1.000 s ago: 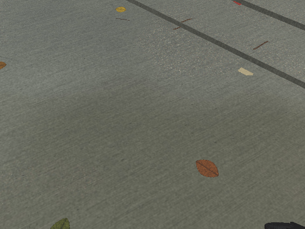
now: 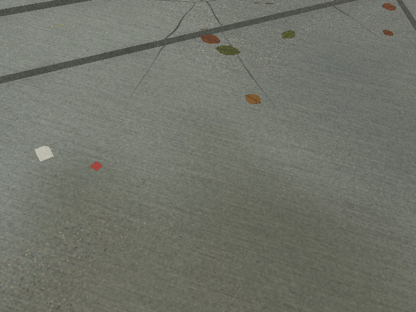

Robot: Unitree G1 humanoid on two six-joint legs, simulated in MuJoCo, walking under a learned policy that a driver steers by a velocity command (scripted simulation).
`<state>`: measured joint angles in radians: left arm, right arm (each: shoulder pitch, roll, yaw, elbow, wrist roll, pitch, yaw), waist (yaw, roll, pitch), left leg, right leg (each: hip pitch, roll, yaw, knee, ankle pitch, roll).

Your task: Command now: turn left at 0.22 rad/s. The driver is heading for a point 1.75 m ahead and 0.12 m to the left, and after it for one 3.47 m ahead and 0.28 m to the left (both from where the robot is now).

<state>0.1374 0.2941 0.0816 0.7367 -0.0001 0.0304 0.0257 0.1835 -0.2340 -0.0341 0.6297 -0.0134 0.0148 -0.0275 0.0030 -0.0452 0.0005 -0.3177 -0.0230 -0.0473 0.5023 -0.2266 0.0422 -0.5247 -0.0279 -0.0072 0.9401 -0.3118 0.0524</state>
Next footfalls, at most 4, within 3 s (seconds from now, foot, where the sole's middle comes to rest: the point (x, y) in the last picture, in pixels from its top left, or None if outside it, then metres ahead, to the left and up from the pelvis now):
0.10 right None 0.04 -0.14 -0.78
2.12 left None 0.18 0.13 -0.78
2.60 right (208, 267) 0.63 -0.03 -0.78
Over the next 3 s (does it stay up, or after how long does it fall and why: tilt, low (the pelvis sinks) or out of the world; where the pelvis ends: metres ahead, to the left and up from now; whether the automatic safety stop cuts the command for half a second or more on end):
stays up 0.79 0.04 -0.02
